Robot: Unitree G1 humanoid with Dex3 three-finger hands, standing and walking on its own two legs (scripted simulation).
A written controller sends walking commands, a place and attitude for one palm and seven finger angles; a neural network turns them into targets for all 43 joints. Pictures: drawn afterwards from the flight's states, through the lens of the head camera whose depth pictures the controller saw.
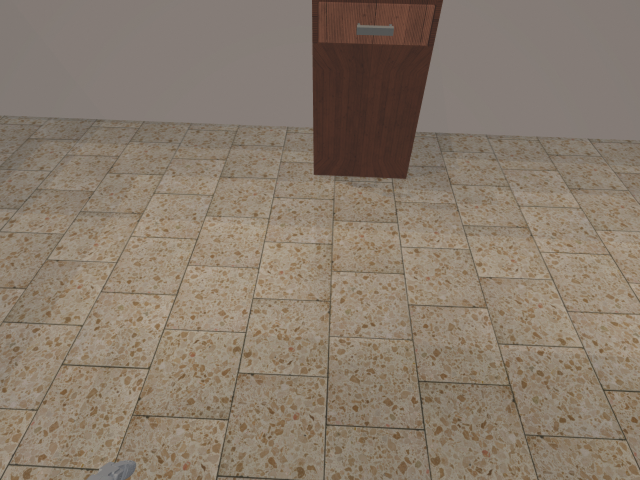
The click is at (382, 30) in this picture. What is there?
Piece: drawer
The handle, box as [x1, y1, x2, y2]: [356, 23, 393, 35]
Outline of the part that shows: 356,34 392,35 393,26 391,24 389,24 388,26 360,25 358,23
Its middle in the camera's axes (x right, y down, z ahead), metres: +0.20 -0.80 +1.47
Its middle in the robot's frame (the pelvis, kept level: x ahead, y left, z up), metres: +1.64 -0.13 -0.04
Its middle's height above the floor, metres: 0.73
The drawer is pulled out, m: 0.00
